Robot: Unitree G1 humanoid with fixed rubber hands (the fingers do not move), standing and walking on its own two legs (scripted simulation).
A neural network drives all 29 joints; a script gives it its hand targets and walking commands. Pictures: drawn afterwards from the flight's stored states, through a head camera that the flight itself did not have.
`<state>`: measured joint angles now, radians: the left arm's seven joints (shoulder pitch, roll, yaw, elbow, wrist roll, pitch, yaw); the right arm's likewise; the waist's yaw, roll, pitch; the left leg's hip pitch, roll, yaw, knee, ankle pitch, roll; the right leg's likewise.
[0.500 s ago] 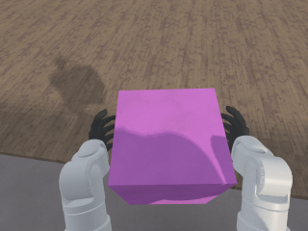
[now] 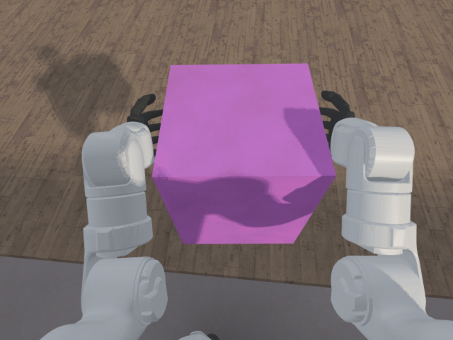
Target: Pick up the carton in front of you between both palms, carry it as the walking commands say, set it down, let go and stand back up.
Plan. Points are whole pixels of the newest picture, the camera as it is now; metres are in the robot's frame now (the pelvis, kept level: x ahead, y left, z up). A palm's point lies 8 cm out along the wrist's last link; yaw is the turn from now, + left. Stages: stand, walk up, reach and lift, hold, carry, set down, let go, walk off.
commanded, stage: carry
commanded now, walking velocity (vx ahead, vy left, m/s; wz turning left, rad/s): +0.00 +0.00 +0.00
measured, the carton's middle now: (238, 163) +0.40 +0.01 +0.06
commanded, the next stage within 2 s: none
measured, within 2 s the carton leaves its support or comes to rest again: neither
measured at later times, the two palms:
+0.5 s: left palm (177, 117) +0.46 +0.11 +0.11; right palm (355, 114) +0.46 -0.19 +0.11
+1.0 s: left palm (183, 108) +0.47 +0.10 +0.12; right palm (361, 96) +0.49 -0.20 +0.12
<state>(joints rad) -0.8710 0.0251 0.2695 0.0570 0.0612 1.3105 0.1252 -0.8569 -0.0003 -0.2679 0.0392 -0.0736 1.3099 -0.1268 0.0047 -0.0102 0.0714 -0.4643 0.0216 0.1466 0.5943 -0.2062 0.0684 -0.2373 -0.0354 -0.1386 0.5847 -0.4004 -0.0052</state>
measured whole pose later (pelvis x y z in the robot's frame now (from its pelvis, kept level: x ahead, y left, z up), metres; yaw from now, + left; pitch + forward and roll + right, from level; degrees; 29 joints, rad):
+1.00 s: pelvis +0.14 -0.07 +0.00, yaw +3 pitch +2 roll +0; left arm -0.63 -0.01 0.21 0.17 0.07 1.21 0.12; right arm -0.65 0.00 -0.18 0.19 -0.06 1.21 -0.13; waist 0.00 0.01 -0.08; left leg -0.24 0.02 0.07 0.57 -0.36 0.00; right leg -0.33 0.01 -0.07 0.58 -0.28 -0.04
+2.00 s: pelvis +0.43 +0.04 +0.04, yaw +1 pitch +5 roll +0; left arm -0.82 -0.03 0.30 -0.10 0.06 1.33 0.15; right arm -0.77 0.04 -0.27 -0.10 -0.04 1.30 -0.15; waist -0.07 -0.01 0.10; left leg -0.43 0.00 0.13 0.62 -0.28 0.09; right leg -0.77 -0.03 -0.02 1.25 -0.39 -0.06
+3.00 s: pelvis +1.02 +0.07 +0.07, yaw +0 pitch +5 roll -2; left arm -0.35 -0.14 0.20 -0.18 0.09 1.17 0.12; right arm -0.31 0.17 -0.23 -0.22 -0.10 1.16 -0.11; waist 0.00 0.00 -0.01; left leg -0.24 0.01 0.15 0.31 -0.18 0.08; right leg -0.60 -0.07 -0.07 0.92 -0.29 0.03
